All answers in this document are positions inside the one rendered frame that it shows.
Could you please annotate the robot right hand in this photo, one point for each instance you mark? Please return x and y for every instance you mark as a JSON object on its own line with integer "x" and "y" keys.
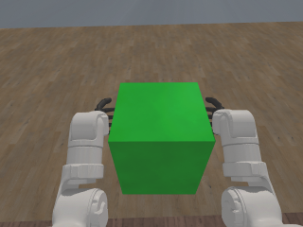
{"x": 217, "y": 104}

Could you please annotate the carton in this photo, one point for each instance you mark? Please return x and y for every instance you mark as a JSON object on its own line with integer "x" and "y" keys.
{"x": 160, "y": 138}

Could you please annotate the right robot upper arm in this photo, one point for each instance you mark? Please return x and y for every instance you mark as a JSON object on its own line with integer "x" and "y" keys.
{"x": 251, "y": 206}

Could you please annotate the right robot forearm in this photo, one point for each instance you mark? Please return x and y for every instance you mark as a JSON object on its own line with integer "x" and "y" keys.
{"x": 241, "y": 153}

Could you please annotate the left robot forearm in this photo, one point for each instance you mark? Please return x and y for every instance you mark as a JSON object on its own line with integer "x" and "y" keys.
{"x": 84, "y": 153}

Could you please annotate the robot left hand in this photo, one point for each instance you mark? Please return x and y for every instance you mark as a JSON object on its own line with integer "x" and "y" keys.
{"x": 102, "y": 103}

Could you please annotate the left robot upper arm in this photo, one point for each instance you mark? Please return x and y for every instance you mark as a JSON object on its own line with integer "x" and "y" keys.
{"x": 81, "y": 207}

